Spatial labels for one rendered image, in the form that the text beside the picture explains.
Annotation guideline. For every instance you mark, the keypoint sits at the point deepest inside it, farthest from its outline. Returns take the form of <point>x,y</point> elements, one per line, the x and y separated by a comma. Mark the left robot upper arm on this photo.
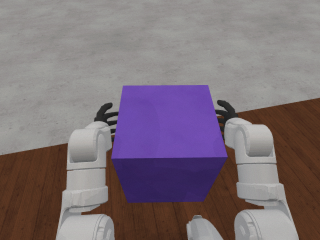
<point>87,227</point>

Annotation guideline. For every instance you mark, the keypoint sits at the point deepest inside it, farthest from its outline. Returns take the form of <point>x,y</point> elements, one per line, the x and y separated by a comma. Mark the robot right thigh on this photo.
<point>202,229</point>

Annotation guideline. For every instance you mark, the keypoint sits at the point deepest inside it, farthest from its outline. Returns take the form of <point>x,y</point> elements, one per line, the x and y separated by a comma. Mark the robot right forearm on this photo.
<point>258,181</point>

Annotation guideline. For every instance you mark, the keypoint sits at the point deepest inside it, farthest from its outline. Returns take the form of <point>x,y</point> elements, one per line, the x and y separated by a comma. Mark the robot right hand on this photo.
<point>229,114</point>

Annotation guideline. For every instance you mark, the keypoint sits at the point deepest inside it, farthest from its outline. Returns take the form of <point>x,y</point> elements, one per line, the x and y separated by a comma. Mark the carton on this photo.
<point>168,146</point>

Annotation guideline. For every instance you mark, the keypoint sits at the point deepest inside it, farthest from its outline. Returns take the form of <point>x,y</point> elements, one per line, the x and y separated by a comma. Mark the robot left hand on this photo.
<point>102,117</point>

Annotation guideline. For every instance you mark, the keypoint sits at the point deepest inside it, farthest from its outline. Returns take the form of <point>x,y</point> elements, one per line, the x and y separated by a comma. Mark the right robot upper arm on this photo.
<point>263,224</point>

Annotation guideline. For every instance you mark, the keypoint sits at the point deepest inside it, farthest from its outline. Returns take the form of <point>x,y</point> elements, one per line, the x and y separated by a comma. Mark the robot right shin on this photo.
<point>197,217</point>

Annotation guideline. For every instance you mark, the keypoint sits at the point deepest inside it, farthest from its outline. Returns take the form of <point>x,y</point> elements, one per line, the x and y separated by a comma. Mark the robot left forearm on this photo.
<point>86,181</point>

